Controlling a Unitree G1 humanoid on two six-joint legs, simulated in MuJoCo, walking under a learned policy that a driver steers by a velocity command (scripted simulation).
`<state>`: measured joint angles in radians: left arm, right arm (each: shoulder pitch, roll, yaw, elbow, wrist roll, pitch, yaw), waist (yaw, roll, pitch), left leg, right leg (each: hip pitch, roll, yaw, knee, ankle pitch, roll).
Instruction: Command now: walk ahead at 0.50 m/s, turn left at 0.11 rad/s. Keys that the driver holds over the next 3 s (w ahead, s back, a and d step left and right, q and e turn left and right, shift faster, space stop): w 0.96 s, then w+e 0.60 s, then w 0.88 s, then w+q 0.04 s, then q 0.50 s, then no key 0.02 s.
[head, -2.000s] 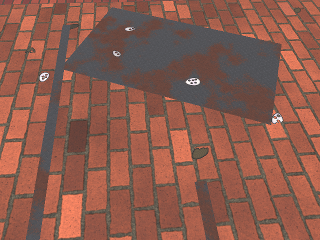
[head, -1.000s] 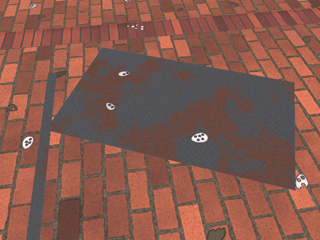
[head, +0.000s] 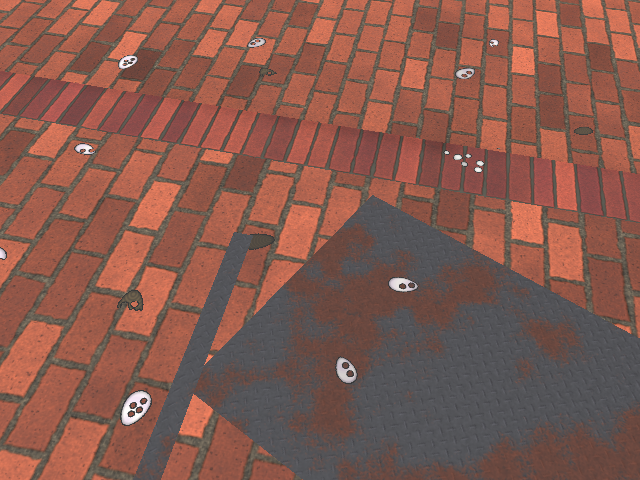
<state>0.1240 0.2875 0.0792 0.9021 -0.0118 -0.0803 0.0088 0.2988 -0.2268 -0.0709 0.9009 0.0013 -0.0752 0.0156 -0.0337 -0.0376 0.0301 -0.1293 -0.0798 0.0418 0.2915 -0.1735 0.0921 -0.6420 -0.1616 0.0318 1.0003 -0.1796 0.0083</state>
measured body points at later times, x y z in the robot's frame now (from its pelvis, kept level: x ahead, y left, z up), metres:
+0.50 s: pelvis +0.30 -0.08 +0.00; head +0.32 -0.08 +0.45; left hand +0.35 +0.19 -0.14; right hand +0.40 -0.35 -0.13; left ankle +0.31 +0.08 -0.67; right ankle +0.32 -0.16 -0.75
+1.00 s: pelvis +0.59 +0.00 -0.01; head +0.61 +0.01 +0.44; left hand +0.66 +0.27 -0.15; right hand +0.67 -0.27 -0.13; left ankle +0.63 +0.08 -0.75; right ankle +0.53 -0.16 -0.66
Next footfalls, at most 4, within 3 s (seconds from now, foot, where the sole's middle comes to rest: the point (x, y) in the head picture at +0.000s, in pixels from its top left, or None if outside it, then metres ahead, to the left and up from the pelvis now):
0.28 right None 0.37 -0.16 -0.78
0.84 left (276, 397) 0.67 0.08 -0.78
1.40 right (377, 289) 0.96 -0.17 -0.78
1.88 left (329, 194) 1.30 -0.06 -0.78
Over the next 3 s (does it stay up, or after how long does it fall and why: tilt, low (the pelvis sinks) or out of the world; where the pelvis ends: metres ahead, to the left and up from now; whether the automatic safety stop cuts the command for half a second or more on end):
stays up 1.61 -0.27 -0.12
